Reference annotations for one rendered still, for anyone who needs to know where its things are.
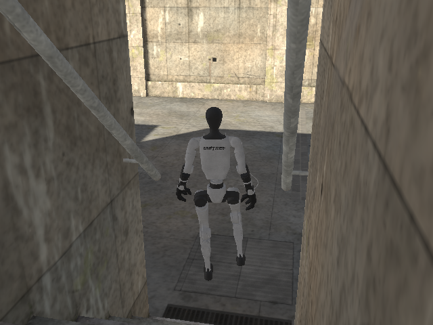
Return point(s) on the robot right thigh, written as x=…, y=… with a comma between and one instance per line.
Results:
x=233, y=199

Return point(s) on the robot torso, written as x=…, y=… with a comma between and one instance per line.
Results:
x=215, y=161

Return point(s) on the robot left upper arm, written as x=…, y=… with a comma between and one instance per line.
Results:
x=190, y=154

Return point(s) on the robot right forearm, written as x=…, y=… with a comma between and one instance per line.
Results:
x=247, y=182

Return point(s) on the right robot hand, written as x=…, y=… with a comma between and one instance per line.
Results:
x=251, y=200

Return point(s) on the robot right upper arm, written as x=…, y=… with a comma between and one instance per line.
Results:
x=239, y=154

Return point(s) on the left robot hand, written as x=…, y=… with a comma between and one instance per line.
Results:
x=179, y=192

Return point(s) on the robot left forearm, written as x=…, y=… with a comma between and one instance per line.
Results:
x=183, y=179

